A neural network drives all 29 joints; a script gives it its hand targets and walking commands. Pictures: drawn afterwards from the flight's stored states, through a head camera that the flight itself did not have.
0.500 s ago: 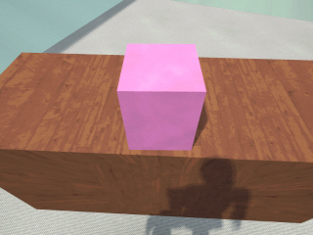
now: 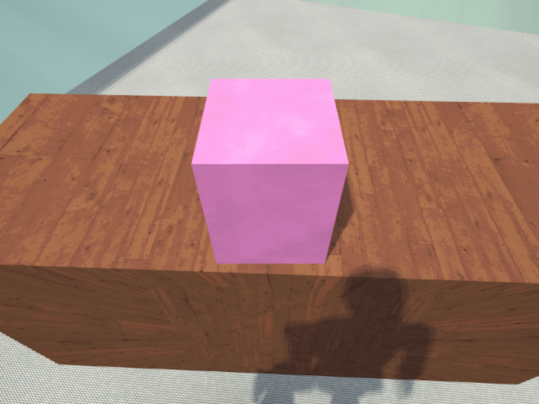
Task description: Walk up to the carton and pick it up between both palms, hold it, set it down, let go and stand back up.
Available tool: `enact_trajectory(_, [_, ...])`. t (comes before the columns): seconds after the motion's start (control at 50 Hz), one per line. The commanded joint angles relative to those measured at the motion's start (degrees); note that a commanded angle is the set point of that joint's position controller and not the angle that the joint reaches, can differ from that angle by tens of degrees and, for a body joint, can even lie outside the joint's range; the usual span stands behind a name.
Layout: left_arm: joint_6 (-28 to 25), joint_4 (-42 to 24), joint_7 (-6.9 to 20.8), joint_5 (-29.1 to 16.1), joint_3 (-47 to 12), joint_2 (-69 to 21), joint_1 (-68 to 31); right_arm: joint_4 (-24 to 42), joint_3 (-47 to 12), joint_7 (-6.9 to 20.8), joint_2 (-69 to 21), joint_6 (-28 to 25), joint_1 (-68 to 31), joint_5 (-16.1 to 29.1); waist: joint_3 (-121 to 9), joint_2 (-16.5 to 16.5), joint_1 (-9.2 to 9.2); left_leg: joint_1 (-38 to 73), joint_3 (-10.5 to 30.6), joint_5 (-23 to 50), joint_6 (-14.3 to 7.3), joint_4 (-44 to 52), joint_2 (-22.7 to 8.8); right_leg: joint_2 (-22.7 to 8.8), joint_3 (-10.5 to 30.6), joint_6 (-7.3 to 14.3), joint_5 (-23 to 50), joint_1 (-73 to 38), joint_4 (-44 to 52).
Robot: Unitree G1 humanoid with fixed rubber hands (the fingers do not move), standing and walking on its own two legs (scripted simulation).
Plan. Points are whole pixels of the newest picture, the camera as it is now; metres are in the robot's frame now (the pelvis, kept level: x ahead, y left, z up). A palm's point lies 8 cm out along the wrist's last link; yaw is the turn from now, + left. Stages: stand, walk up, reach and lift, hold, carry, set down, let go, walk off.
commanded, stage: stand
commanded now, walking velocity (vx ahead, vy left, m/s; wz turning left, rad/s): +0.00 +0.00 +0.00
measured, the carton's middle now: (270, 175) +0.47 +0.02 +0.06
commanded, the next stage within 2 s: none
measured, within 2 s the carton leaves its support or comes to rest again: neither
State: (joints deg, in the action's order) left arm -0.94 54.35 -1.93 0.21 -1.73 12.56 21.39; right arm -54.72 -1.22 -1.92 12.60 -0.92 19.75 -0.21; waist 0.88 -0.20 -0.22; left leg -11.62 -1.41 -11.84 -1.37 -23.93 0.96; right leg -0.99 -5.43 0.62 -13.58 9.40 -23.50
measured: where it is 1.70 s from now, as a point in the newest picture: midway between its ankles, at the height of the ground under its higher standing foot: outside the picture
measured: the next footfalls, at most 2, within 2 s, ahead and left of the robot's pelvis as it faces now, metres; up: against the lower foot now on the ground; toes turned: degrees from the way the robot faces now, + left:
none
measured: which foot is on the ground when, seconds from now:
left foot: down 0.00-1.00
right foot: down 0.00-1.00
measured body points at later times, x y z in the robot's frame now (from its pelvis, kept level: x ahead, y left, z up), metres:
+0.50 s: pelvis +0.00 +0.00 +0.00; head +0.01 +0.00 +0.45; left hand +0.00 +0.24 -0.15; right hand +0.00 -0.25 -0.15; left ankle +0.01 +0.10 -0.74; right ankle -0.01 -0.11 -0.74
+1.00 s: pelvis +0.00 +0.00 +0.00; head +0.01 +0.00 +0.45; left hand +0.00 +0.23 -0.15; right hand +0.00 -0.25 -0.15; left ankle +0.01 +0.10 -0.74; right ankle -0.01 -0.11 -0.74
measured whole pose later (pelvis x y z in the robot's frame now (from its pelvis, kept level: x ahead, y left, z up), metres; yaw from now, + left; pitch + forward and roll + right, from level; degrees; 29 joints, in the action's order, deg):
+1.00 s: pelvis +0.00 +0.00 +0.00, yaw -1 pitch +0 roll +0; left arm -1.0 57.6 -2.4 0.0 -1.6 11.2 21.3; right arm -59.0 -1.3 -2.4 11.3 -0.9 19.6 -0.2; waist 0.6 0.0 -0.2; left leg -10.9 -2.2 -12.1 -0.9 -23.3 0.1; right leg -0.1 -4.5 1.0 -13.3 9.0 -22.6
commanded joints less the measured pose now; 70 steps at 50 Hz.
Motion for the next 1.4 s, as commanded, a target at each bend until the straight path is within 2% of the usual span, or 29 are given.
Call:
enact_trajectory(0.0, [-0.53,-0.94,-0.29,-0.13,1.27,6.65,4.21,1.11,1.49,-0.30,6.04,-0.51,3.48,-0.01,2.46,-0.61,0.10,-0.94,6.51,4.95,0.56,4.24,-6.81,-6.14,7.08,0.10,4.30,1.33,4.59])
enact_trajectory(0.12, [-0.49,-0.24,-0.36,-0.24,1.13,5.93,4.04,0.46,1.33,-0.39,5.57,-0.46,3.50,-0.01,2.16,-0.49,-0.05,-0.22,6.20,5.75,0.54,4.19,-6.89,-6.09,7.23,0.26,5.49,1.48,4.57])
enact_trajectory(0.16, [-0.47,-0.07,-0.39,-0.09,1.09,5.95,4.41,0.14,1.36,-0.45,6.02,-0.40,3.90,-0.01,2.74,0.78,0.01,-1.22,6.09,5.18,0.58,4.10,-6.71,-5.88,7.28,0.19,4.85,1.07,4.76])
enact_trajectory(0.34, [-0.41,0.47,-0.48,-0.10,1.03,5.20,4.23,-1.11,1.14,-0.55,5.47,-0.45,3.61,0.13,2.55,-0.17,-0.14,-0.93,6.22,4.73,0.62,4.79,-7.00,-5.92,7.40,0.13,4.85,0.91,4.82])
enact_trajectory(0.44, [-0.25,1.17,-0.41,-0.15,1.06,5.13,4.56,-1.69,1.09,-0.60,5.08,-0.34,3.64,0.02,4.16,1.22,-0.28,-1.99,5.92,3.15,0.73,5.15,-6.88,-6.03,7.50,0.00,3.11,1.60,5.40])
enact_trajectory(0.48, [-0.22,1.41,-0.45,-0.08,1.31,5.40,4.33,-2.00,1.08,-0.62,5.02,-0.33,3.91,0.05,4.33,0.12,-0.09,-2.03,6.13,2.88,0.70,5.27,-6.99,-5.73,7.51,-0.08,3.19,1.44,5.35])
enact_trajectory(0.66, [-0.35,1.75,-0.50,-0.30,1.14,4.95,4.32,-2.45,1.16,-0.68,4.79,-0.29,4.49,0.05,3.20,-0.24,0.25,-1.22,5.81,1.58,0.76,4.85,-6.83,-5.82,7.81,0.15,1.26,2.59,6.02])
enact_trajectory(0.74, [-0.31,1.88,-0.51,-0.18,1.14,4.87,4.51,-2.51,1.02,-0.70,4.38,-0.40,4.09,0.00,3.44,0.83,0.10,-1.09,5.73,3.02,0.80,5.04,-7.17,-5.80,7.87,0.03,3.31,2.46,5.31])
enact_trajectory(0.86, [-0.51,2.01,-0.71,-0.19,1.12,4.44,4.73,-2.90,1.03,-0.75,4.79,-0.47,3.87,-0.05,2.19,0.46,0.17,-0.03,5.34,5.07,0.68,4.39,-7.27,-5.86,8.23,0.19,6.15,1.20,5.09])
enact_trajectory(0.88, [-0.58,1.96,-0.74,-0.28,1.17,4.69,4.46,-2.90,1.03,-0.76,4.40,-0.46,4.04,-0.08,2.25,-0.63,0.12,0.29,5.34,5.91,0.71,4.21,-7.26,-5.97,8.03,0.19,7.26,1.66,5.00])
enact_trajectory(0.98, [-0.38,2.44,-0.66,-0.31,1.11,4.47,4.50,-3.48,0.90,-0.81,4.03,-0.34,4.05,0.18,3.36,-0.08,0.08,-0.67,5.29,4.60,0.77,4.94,-7.45,-5.94,7.87,0.06,5.18,1.76,5.23])
enact_trajectory(1.12, [-0.49,2.76,-0.71,-0.14,1.17,4.07,4.63,-3.79,0.91,-0.88,4.10,-0.41,4.17,0.21,3.88,0.76,-0.05,-0.85,5.27,4.88,0.70,5.24,-7.38,-5.95,7.95,0.03,5.96,1.49,5.51])
enact_trajectory(1.32, [-0.46,3.05,-0.75,-0.17,1.20,4.09,4.00,-4.28,0.93,-0.89,3.96,-0.52,4.31,0.06,2.61,-0.57,0.25,0.15,5.01,4.98,0.73,5.17,-7.62,-5.82,7.59,-0.16,5.60,1.14,5.36])
enact_trajectory(1.38, [-0.40,3.55,-0.74,-0.12,1.16,3.88,4.63,-4.47,0.88,-0.88,3.71,-0.48,4.14,0.12,2.98,0.61,0.03,-0.04,4.86,4.26,0.59,5.23,-7.49,-5.94,7.85,-0.10,4.97,1.77,5.26])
